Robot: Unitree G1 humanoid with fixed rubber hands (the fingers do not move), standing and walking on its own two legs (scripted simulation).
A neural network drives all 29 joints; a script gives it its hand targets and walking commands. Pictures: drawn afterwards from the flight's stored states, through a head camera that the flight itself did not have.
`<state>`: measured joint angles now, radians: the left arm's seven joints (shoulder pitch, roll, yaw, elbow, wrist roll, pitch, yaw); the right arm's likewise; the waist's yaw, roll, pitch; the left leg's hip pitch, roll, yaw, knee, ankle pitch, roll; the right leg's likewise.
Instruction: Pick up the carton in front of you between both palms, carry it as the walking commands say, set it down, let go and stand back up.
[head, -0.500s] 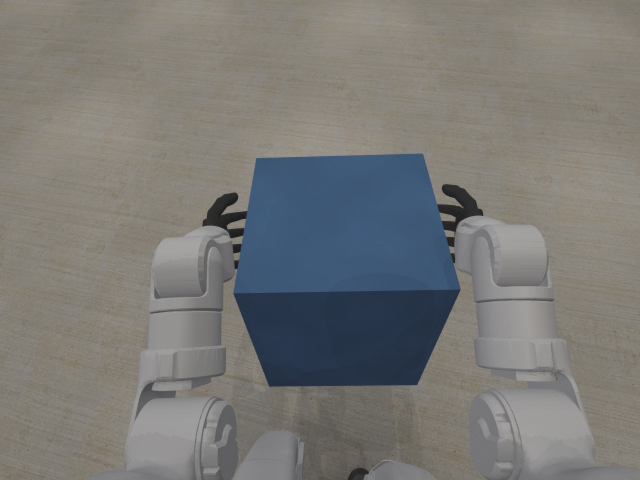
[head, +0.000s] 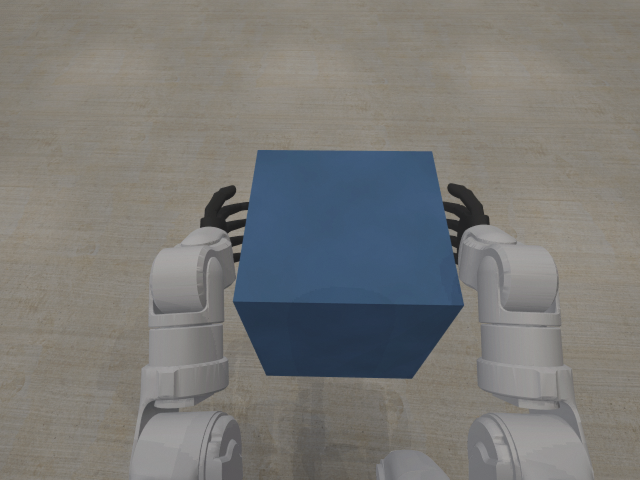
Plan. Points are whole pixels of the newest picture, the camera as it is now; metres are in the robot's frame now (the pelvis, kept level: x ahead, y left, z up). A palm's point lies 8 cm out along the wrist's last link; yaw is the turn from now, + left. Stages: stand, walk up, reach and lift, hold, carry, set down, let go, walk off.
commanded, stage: carry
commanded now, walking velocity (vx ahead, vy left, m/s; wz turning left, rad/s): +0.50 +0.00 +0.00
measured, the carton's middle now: (341, 274) +0.35 -0.02 +0.03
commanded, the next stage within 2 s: none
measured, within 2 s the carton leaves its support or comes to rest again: neither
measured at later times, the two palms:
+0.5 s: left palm (242, 153) +0.55 +0.11 +0.07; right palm (430, 132) +0.58 -0.19 +0.06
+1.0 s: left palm (230, 37) +0.88 +0.15 +0.09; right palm (379, 27) +0.87 -0.15 +0.09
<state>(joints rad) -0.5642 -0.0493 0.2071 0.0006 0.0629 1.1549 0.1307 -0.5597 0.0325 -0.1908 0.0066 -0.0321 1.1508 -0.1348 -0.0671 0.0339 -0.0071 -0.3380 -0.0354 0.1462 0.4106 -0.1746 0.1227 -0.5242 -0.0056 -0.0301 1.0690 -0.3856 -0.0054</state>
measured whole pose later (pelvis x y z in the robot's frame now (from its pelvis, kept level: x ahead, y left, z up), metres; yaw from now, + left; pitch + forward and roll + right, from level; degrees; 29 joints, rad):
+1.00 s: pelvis +0.61 +0.01 +0.01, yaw +0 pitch +5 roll -1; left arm -0.15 -0.13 0.10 -0.32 0.12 1.21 0.09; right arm -0.14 0.13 -0.11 -0.32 -0.10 1.19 -0.08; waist -0.03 -0.01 -0.11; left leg -0.21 0.05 0.22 0.32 -0.20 0.04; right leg -0.57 -0.10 -0.10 0.86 -0.25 0.01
